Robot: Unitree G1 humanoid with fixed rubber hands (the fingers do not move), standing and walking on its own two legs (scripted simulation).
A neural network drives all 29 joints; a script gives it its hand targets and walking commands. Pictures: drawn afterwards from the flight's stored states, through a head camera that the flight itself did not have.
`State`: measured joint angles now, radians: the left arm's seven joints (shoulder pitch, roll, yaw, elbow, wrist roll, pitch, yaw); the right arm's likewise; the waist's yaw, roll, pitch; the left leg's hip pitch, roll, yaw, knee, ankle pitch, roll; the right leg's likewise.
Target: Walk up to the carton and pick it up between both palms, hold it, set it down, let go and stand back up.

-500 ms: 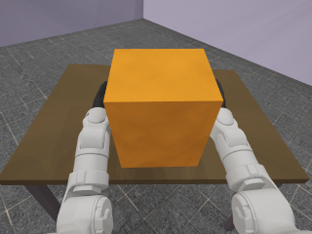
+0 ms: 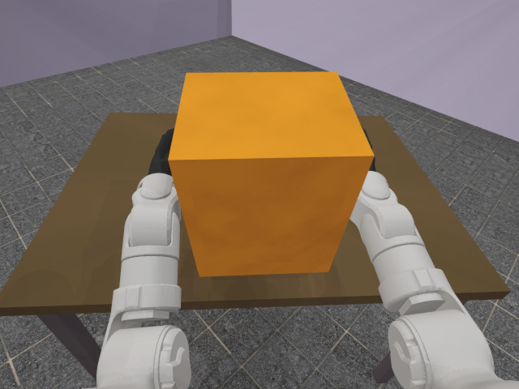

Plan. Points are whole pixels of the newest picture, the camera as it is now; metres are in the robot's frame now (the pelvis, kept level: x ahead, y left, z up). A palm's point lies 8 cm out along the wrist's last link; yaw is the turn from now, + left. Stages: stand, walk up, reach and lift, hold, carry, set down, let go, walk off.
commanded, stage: reach and lift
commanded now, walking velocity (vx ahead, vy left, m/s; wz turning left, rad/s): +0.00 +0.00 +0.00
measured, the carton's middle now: (263, 181) +0.36 +0.00 +0.18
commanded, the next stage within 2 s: hold in 0.76 s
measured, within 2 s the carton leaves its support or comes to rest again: neither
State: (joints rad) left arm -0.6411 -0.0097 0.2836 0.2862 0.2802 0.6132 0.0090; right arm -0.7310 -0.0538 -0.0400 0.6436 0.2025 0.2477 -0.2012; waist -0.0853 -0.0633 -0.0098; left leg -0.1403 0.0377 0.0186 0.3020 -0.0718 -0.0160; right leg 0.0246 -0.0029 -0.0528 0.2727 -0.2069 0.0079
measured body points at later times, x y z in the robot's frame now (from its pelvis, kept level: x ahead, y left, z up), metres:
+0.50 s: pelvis +0.00 +0.00 +0.00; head -0.04 +0.03 +0.45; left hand +0.39 +0.15 +0.19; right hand +0.39 -0.15 +0.20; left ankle +0.06 +0.13 -0.75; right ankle -0.03 -0.12 -0.75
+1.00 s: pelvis +0.00 -0.01 +0.00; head -0.05 +0.02 +0.45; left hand +0.38 +0.15 +0.20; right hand +0.39 -0.15 +0.22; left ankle +0.06 +0.13 -0.75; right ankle -0.03 -0.12 -0.75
